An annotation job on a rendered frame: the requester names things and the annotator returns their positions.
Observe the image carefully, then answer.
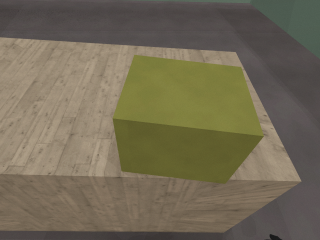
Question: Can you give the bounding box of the pedestal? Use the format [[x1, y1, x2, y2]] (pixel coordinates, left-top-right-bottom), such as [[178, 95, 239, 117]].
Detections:
[[0, 37, 301, 233]]

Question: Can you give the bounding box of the carton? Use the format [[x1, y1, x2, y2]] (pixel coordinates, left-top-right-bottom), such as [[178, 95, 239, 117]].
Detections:
[[112, 55, 264, 184]]

